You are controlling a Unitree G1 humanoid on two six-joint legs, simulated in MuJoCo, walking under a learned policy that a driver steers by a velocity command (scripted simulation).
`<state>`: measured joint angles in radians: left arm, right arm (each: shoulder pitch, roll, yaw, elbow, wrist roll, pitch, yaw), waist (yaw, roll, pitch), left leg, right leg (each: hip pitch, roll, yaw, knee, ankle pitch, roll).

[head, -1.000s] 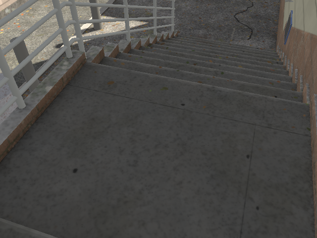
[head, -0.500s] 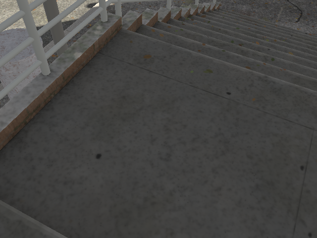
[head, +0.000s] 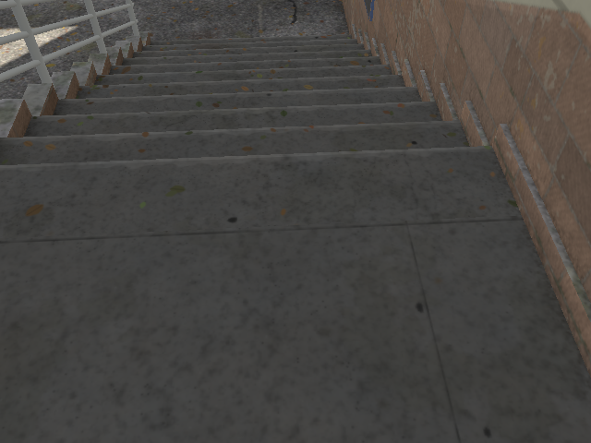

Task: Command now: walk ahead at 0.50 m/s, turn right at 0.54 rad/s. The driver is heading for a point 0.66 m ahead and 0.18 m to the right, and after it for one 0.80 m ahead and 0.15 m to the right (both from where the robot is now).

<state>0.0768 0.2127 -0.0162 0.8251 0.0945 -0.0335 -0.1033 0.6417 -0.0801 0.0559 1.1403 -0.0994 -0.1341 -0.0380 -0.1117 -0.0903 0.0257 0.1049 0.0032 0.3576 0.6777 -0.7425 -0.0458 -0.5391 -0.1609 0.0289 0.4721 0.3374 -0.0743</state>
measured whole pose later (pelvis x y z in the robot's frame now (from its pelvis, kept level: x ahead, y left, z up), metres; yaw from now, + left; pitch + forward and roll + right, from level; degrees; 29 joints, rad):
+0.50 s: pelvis +0.34 +0.02 -0.11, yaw -18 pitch +2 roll -1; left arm 0.31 0.27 0.08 0.87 -0.04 -0.06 0.03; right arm 0.07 -0.24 -0.06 0.75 0.00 -0.12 0.00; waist 0.02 -0.01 -0.05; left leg -0.56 0.04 -0.02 0.72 -0.22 -0.02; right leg -0.31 0.07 0.17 0.98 -0.54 -0.04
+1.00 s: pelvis +0.56 -0.11 -0.10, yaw -36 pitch +3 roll +1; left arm 0.03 0.26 0.09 0.70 -0.02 -0.03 -0.04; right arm 0.31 -0.28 -0.10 0.93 0.01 -0.07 -0.02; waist -0.05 0.00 0.03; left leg -0.06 0.14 0.22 0.70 -0.50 -0.06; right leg -0.50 0.01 -0.06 0.60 -0.16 -0.11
